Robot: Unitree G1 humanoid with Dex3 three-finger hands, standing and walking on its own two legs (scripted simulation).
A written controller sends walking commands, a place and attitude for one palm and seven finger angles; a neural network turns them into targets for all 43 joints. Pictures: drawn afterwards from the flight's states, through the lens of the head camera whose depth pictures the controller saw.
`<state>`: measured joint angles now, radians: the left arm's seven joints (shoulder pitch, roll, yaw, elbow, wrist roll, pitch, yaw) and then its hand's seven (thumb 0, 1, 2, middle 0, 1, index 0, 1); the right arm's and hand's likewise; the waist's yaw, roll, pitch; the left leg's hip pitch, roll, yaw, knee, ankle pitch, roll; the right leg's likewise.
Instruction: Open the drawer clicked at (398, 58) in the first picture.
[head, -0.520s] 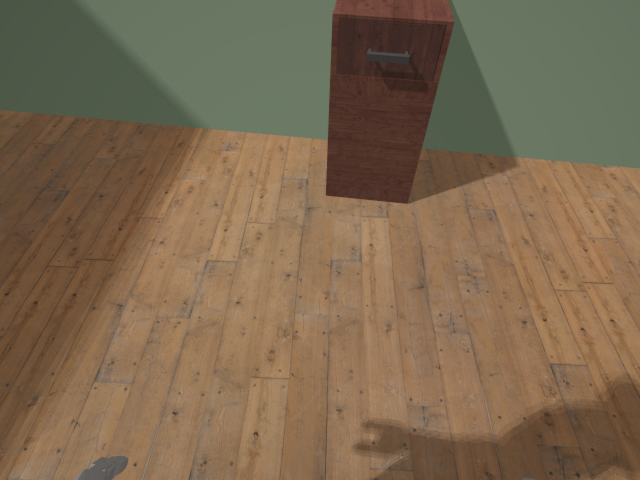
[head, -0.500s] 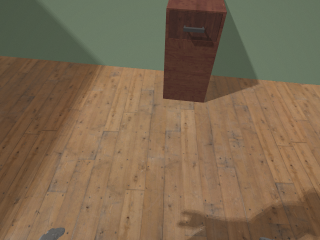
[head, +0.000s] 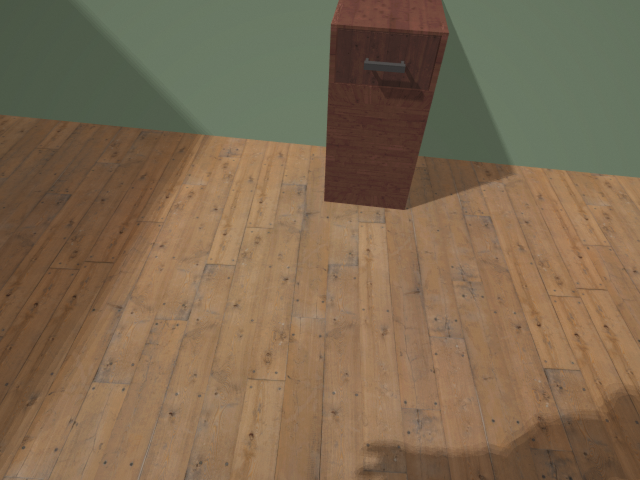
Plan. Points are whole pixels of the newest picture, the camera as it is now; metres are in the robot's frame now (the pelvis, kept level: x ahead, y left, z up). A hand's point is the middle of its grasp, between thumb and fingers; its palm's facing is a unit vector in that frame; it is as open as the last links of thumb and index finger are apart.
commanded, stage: stand and wait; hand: left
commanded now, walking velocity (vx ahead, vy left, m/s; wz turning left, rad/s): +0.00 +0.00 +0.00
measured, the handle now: (384, 64) +1.39 -0.13 -0.09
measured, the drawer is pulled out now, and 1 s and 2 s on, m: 0.00 0.00 0.00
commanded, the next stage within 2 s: look at it before walking up in 0.40 s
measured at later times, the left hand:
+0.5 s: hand out of the picture +0.06 +0.24 -0.15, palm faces -0.04 -0.94 -0.34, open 7.4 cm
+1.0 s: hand out of the picture +0.05 +0.24 -0.16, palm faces -0.04 -0.94 -0.33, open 7.4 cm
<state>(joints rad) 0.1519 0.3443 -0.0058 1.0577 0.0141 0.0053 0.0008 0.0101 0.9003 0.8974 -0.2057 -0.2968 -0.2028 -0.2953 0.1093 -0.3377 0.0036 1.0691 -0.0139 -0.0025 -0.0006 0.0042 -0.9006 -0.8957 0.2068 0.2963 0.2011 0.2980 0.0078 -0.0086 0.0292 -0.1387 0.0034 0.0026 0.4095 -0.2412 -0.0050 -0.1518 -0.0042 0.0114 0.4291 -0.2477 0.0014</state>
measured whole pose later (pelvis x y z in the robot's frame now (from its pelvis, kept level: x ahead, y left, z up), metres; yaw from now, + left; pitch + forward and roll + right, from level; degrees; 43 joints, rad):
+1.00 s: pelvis -0.02 +0.00 +0.00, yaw +0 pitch -2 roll +0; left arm 0.15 0.35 -0.01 1.09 0.02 -0.01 0.00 0.01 0.90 0.90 -0.21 -0.30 -0.20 -0.30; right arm 0.12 -0.33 0.01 1.11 -0.01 -0.01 0.01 0.00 -0.90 -0.90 0.21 0.30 0.20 0.30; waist 0.00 -0.01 0.03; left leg -0.14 0.02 0.01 0.36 -0.19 -0.01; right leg -0.15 0.01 0.02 0.37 -0.19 0.00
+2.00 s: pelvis +0.22 +0.01 -0.01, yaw -23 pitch -1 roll -1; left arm 0.33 0.24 0.09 1.05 0.04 0.00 -0.02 0.01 0.91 0.90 -0.20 -0.30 -0.20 -0.29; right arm 0.16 -0.12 -0.03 0.96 -0.03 -0.08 0.00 0.00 -0.90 -0.90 0.20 0.30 0.20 0.30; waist 0.04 -0.06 0.05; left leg -0.31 0.09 0.19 0.58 -0.25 0.04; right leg -0.43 -0.02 -0.01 1.21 -0.36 -0.03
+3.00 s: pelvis +0.57 -0.19 -0.01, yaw -46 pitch -1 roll -1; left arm 0.32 0.22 0.06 1.09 0.02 -0.01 0.00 0.01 0.91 0.90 -0.20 -0.30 -0.20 -0.29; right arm 0.15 -0.17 -0.02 0.95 -0.03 -0.07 -0.01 0.00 -0.91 -0.90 0.20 0.30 0.20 0.30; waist 0.02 -0.04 0.04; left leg -0.30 0.09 0.17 0.56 -0.24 0.03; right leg -0.36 -0.02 -0.04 1.06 -0.48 -0.01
